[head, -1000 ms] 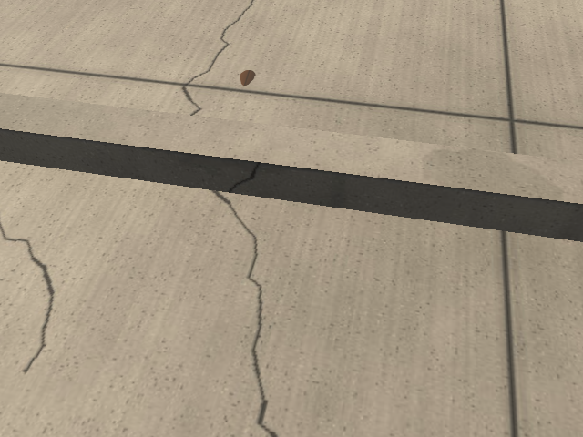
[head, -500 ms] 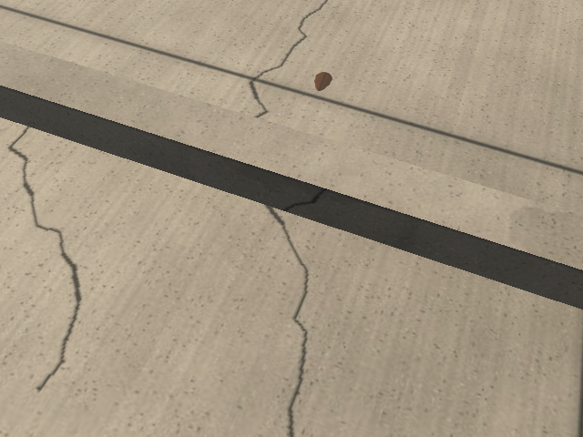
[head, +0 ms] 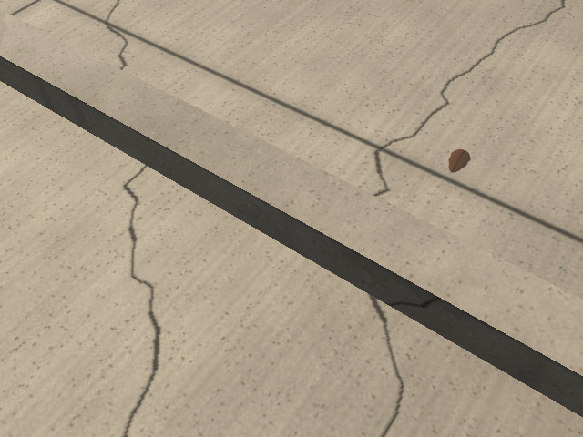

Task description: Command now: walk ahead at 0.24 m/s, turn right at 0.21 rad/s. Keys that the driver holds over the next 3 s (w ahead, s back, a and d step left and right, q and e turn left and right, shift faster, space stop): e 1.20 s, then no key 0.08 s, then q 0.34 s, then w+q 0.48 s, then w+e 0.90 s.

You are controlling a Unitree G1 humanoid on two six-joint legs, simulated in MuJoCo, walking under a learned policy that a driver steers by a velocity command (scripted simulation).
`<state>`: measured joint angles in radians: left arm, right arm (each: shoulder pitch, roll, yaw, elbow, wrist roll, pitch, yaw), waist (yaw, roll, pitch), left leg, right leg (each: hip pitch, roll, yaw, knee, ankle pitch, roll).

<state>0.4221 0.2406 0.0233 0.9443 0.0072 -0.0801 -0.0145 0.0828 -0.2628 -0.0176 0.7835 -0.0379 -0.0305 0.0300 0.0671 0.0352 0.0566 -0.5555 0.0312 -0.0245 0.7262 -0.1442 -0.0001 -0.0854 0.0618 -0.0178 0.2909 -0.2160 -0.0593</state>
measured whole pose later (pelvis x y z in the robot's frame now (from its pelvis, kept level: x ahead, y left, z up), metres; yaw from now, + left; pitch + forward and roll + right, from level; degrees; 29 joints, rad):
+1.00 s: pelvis +0.07 +0.01 -0.01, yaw -35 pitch +1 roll +1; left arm 0.22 0.30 0.08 0.77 0.02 0.05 -0.01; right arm 0.15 -0.28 -0.04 0.74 0.00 0.04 -0.03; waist 0.03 -0.02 0.06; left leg -0.34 -0.04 -0.06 0.71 -0.41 -0.02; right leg -0.28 0.13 0.20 0.46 -0.18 -0.06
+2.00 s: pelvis +0.12 +0.04 +0.00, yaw -26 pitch +0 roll -2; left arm 0.18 0.31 0.05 0.84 0.05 -0.02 -0.04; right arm 0.37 -0.28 -0.05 0.84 -0.01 -0.01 0.02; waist -0.01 -0.05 0.02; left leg -0.08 -0.07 -0.03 0.36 -0.27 0.09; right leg -0.45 -0.04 -0.02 0.97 -0.28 -0.01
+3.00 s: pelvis +0.57 -0.18 -0.01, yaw -44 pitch +2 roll +1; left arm 0.16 0.25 0.06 0.68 0.04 0.01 -0.01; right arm 0.36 -0.22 -0.03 0.86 -0.04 -0.08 -0.01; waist 0.00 -0.08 -0.01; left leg -0.21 0.00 0.12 0.44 -0.27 0.03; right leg -0.87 0.04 0.03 1.79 -0.41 -0.07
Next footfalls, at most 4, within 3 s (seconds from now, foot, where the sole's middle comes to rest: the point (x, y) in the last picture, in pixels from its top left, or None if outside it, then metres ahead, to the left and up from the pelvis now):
0.10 left None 0.20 0.10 -0.78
0.56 right None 0.08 -0.09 -0.78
1.06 left None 0.17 0.08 -0.78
1.46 right None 0.00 -0.08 -0.78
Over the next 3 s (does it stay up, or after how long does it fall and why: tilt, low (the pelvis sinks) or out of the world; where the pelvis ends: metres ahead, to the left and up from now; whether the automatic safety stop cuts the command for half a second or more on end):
stays up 0.57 -0.18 -0.01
